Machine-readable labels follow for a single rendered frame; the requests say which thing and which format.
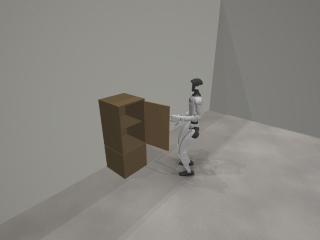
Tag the cupboard door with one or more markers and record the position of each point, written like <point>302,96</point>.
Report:
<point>157,125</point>

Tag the robot head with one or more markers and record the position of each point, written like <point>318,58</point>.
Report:
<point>196,82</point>

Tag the robot left hand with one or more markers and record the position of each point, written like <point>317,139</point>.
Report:
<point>174,118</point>

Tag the robot right forearm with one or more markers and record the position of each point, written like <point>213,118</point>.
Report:
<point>186,114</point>

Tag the right robot thigh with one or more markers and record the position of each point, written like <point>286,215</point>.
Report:
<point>183,132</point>

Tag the robot left upper arm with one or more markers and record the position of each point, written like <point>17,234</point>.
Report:
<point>198,106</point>

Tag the robot right hand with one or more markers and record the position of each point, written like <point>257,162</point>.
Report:
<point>178,122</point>

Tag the robot left forearm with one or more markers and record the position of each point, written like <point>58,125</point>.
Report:
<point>189,118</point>

